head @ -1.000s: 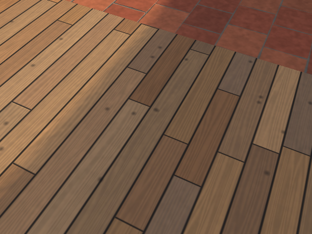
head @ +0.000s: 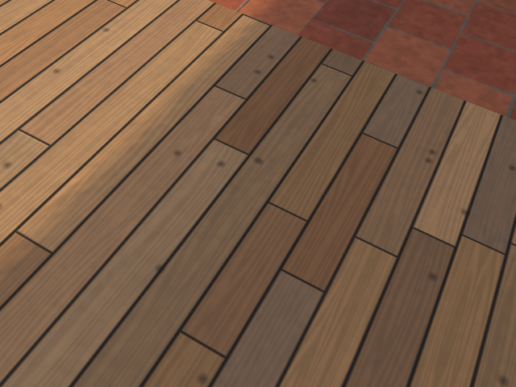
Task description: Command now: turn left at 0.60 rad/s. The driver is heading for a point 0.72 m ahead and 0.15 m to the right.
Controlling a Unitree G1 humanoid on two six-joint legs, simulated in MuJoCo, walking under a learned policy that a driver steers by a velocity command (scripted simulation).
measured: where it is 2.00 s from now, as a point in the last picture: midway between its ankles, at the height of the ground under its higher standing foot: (374, 224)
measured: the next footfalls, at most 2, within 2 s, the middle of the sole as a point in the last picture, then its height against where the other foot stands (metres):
right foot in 0.62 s outside the picture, level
left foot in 1.10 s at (363, 276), level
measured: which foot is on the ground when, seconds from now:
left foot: down 0.00-0.62, up 0.64-1.00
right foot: up 0.00-0.60, down 0.62-1.00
